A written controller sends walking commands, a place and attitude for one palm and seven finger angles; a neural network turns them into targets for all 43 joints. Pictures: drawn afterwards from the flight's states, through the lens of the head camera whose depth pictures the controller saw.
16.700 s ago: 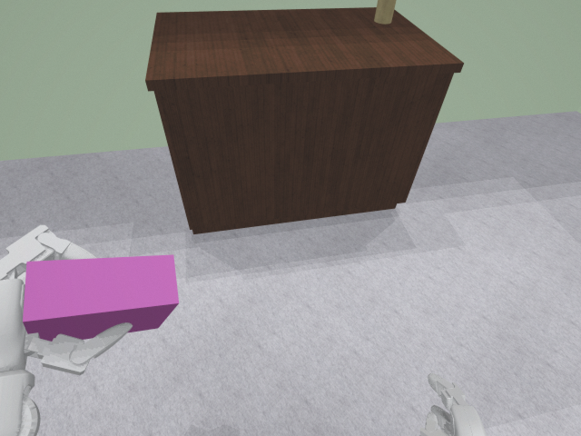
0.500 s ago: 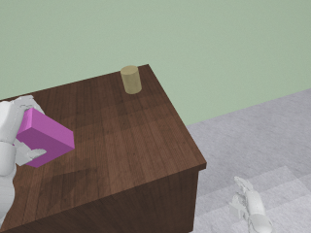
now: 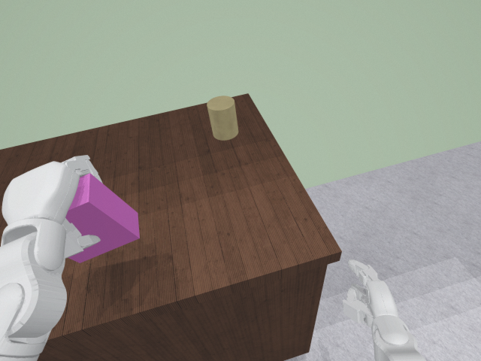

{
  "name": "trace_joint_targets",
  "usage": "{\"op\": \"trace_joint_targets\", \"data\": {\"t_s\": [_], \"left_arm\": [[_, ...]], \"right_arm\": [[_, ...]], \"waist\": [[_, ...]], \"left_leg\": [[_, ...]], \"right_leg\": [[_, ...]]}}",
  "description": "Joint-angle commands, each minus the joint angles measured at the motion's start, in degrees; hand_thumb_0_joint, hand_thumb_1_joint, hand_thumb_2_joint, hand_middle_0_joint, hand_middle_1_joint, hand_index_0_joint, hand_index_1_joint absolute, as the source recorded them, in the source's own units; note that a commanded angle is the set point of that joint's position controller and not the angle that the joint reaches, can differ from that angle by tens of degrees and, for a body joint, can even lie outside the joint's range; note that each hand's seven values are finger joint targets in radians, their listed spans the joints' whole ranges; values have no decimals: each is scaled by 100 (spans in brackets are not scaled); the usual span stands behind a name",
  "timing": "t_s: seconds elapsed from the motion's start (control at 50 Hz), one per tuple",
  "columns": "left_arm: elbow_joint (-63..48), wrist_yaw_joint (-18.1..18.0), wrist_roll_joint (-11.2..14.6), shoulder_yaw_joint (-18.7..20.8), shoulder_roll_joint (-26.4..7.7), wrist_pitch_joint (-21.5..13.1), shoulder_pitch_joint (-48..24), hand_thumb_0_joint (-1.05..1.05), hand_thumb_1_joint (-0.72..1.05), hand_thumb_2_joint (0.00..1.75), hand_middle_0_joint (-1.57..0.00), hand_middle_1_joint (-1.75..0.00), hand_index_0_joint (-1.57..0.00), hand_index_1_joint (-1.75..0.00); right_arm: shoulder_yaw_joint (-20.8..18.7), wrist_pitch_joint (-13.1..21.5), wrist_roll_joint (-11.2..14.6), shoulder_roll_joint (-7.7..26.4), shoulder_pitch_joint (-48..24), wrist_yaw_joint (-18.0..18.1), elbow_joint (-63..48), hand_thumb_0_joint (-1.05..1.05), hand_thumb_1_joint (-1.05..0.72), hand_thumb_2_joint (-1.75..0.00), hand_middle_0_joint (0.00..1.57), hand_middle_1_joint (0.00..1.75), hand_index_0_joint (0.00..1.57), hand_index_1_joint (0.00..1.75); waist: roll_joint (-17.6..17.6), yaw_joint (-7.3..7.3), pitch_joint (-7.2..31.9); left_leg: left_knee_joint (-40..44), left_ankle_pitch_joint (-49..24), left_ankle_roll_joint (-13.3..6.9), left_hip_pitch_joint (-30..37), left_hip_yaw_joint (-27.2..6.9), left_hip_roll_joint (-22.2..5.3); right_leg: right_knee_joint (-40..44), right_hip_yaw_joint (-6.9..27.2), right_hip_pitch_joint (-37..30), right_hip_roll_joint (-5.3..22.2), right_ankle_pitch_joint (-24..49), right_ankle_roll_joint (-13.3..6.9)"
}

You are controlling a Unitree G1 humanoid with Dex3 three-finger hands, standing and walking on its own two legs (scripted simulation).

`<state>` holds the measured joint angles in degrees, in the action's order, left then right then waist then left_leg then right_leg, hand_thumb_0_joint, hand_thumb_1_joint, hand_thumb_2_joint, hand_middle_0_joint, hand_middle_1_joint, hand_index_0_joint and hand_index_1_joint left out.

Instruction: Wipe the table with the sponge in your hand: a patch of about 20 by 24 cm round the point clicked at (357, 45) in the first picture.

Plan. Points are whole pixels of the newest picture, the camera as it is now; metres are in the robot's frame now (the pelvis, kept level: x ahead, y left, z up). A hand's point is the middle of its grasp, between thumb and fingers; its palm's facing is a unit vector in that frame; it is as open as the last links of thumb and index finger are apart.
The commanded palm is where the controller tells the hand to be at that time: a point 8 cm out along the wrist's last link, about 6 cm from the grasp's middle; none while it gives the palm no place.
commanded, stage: turn the palm down, sponge in hand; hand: left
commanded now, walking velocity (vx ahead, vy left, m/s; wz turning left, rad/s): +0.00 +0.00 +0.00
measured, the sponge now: (93, 227) +0.25 +0.29 +0.12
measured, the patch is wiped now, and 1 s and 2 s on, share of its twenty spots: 0.00 0.00 0.00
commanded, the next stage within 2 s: move the sponge above the wiping area in 0.30 s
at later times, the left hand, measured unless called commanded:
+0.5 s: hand (110, 220) +0.25 +0.24 +0.15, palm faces +0.08 -0.14 -0.99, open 9.6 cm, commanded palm +0.21 +0.27 +0.25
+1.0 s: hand (106, 212) +0.26 +0.26 +0.15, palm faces +0.08 -0.02 -1.00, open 9.6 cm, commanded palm +0.22 +0.28 +0.23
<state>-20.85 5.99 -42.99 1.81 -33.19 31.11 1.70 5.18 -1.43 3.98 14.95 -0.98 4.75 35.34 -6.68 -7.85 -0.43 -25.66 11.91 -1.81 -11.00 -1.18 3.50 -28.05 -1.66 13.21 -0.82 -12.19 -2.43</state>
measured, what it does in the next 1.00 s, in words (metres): stands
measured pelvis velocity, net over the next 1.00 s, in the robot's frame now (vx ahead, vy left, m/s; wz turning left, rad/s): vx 0.01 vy -0.02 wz -0.02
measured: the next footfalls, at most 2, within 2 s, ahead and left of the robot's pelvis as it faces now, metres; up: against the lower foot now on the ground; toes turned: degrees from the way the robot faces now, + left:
none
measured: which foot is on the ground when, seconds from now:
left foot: down 0.00-1.00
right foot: down 0.00-1.00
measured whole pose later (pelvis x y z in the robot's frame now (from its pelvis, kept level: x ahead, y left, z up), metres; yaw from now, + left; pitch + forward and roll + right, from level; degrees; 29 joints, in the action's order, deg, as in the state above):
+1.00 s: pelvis +0.01 -0.02 +0.00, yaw -1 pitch -4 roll +1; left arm -14.8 5.7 -46.7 -0.7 -37.3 18.4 3.1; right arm 2.9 1.3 2.1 15.4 1.4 6.3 38.9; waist -5.5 -7.4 -1.0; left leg -26.3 13.6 0.1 -8.9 -1.2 1.2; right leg -27.9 -1.5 11.1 -3.2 -13.2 -4.7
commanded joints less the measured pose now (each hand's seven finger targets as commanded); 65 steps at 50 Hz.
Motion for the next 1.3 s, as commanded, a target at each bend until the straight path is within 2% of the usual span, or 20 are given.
{"op": "trace_joint_targets", "data": {"t_s": [0.0, 0.08, 0.1, 0.18, 0.3, 0.4, 0.42, 0.48, 0.5, 0.58, 0.64, 0.7, 0.8, 0.88, 0.9, 0.98, 1.08, 1.14, 1.2, 1.28], "left_arm": [[-2093, -297, -610, 959, -1928, -396, -1787, 0, 10, 130, -120, -160, -120, -160], [-1920, -569, -983, 1594, -2637, -473, -2160, 0, 10, 130, -120, -160, -120, -160], [-1597, -604, -902, 1274, -2210, -454, -2161, 0, 10, 130, -120, -160, -120, -160], [-516, -506, -450, 1150, -1714, -151, -1627, 0, 10, 130, -120, -160, -120, -160], [-701, 27, -26, 255, -763, -3, -775, 0, 10, 130, -120, -160, -120, -160], [-1859, -119, -499, 817, -1711, -179, -1289, 0, 10, 130, -120, -160, -120, -160], [-1771, -209, -662, 1263, -2261, -244, -1382, 0, 10, 130, -120, -160, -120, -160], [-1651, -471, -951, 1809, -2911, -343, -1886, 0, 10, 130, -120, -160, -120, -160], [-1449, -541, -941, 1390, -2417, -379, -1985, 0, 10, 130, -120, -160, -120, -160], [-340, -575, -558, 1279, -2019, -189, -1692, 0, 10, 130, -120, -160, -120, -160], [123, -215, -200, 792, -1542, -102, -1337, 0, 10, 130, -120, -160, -120, -160], [119, 109, -143, 469, -1238, -143, -867, 0, 10, 130, -120, -160, -120, -160], [-532, 187, -598, 541, -1773, -539, -1661, 0, 10, 130, -120, -160, -120, -160], [-983, -249, -909, 1887, -3088, -1155, -2054, 0, 10, 130, -120, -160, -120, -160], [-939, -389, -834, 1667, -2673, -1271, -2016, 0, 10, 130, -120, -160, -120, -160], [-82, -806, -485, 1588, -2129, -1107, -1890, 0, 10, 130, -120, -160, -120, -160], [695, -456, -206, 903, -1417, -497, -1192, 0, 10, 130, -120, -160, -120, -160], [389, -146, -206, 357, -1061, -431, -942, 0, 10, 130, -120, -160, -120, -160], [16, -9, -437, 169, -1151, -528, -1514, 0, 10, 130, -120, -160, -120, -160], [-1161, -214, -1009, 822, -2068, -1029, -2409, 0, 10, 130, -120, -160, -120, -160]], "right_arm": [[-231, 444, -132, 494, -1517, 76, -1143, 0, -90, -90, 20, 30, 20, 30], [-215, 445, -211, 482, -1603, 26, -897, 0, -90, -90, 20, 30, 20, 30], [-221, 419, -214, 432, -1413, 15, -826, 0, -90, -90, 20, 30, 20, 30], [-239, 337, -50, 471, -1622, -57, -733, 0, -90, -90, 20, 30, 20, 30], [-258, 280, 60, 529, -1387, -55, -1002, 0, -90, -90, 20, 30, 20, 30], [-256, 353, -88, 518, -1507, 6, -1162, 0, -90, -90, 20, 30, 20, 30], [-274, 337, -134, 542, -1380, 26, -1067, 0, -90, -90, 20, 30, 20, 30], [-268, 340, -179, 546, -1514, 23, -923, 0, -90, -90, 20, 30, 20, 30], [-275, 343, -195, 467, -1366, 20, -881, 0, -90, -90, 20, 30, 20, 30], [-309, 347, -45, 532, -1546, -38, -743, 0, -90, -90, 20, 30, 20, 30], [-330, 295, 11, 606, -1328, 18, -746, 0, -90, -90, 20, 30, 20, 30], [-324, 373, 40, 627, -1304, 48, -877, 0, -90, -90, 20, 30, 20, 30], [-307, 505, -57, 603, -1311, 158, -991, 0, -90, -90, 20, 30, 20, 30], [-324, 639, -208, 544, -1317, 192, -844, 0, -90, -90, 20, 30, 20, 30], [-339, 662, -235, 439, -1166, 195, -827, 0, -90, -90, 20, 30, 20, 30], [-408, 634, -117, 490, -1238, 81, -618, 0, -90, -90, 20, 30, 20, 30], [-378, 485, -13, 616, -1386, 48, -715, 0, -90, -90, 20, 30, 20, 30], [-379, 423, 20, 647, -1164, 66, -867, 0, -90, -90, 20, 30, 20, 30], [-342, 501, 1, 622, -1203, 119, -941, 0, -90, -90, 20, 30, 20, 30], [-311, 627, -152, 499, -1367, 150, -984, 0, -90, -90, 20, 30, 20, 30]], "waist": [[49, -68, 1834], [-487, -241, 1706], [-164, -155, 1572], [265, -147, 789], [645, 92, 869], [298, -29, 1746], [249, -77, 1823], [-137, -194, 1702], [-113, -114, 1699], [55, -114, 935], [597, 69, 797], [647, 143, 804], [465, 170, 1239], [45, -126, 1785], [125, -92, 1834], [-194, -89, 947], [513, 35, 455], [676, 147, 832], [503, 224, 1085], [5, 16, 1891]], "left_leg": [[445, -527, -90, 191, -427, -252], [447, -1151, -34, 301, -646, -244], [413, -1316, -15, 328, -542, -239], [444, -1107, 64, 217, -490, -241], [349, -775, -14, 61, -242, -290], [226, -1109, -93, 261, -268, -183], [209, -1253, -85, 298, -310, -160], [181, -1297, -49, 311, -449, -97], [160, -1409, -49, 352, -354, -113], [259, -1008, 42, 227, -406, -150], [245, -720, -9, 3, -264, -193], [154, -569, -54, -89, -194, -209], [102, -415, -136, 130, -222, -130], [54, -884, -98, 404, -420, -61], [34, -1024, -93, 414, -333, -99], [197, -738, 59, 297, -427, -174], [253, -377, 42, -143, -237, -182], [282, -372, -41, -82, -214, -202], [288, -259, -102, 77, -246, -185], [288, -887, -137, 598, -450, -133]], "right_leg": [[170, 562, -1046, 70, 173, -119], [223, 994, -1110, -49, 432, -349], [308, 794, -1023, 37, 520, -303], [629, 915, -602, 50, 477, -290], [601, 485, -563, 163, 596, -24], [314, 703, -1060, 168, 752, -101], [305, 831, -1101, 164, 813, -133], [409, 1280, -1110, 80, 707, -321], [402, 1117, -1114, 152, 807, -292], [697, 1228, -681, 117, 440, -306], [723, 888, -617, 231, 422, -34], [689, 846, -575, 276, 318, -3], [632, 940, -595, 270, -170, -18], [581, 1358, -1016, 191, 221, -246], [518, 1161, -1110, 264, 412, -211], [822, 1302, -581, 189, 117, -315], [884, 1109, -378, 252, -102, -127], [724, 724, -543, 274, 116, 6], [663, 658, -491, 245, -104, -10], [499, 896, -893, 114, 357, -204]]}}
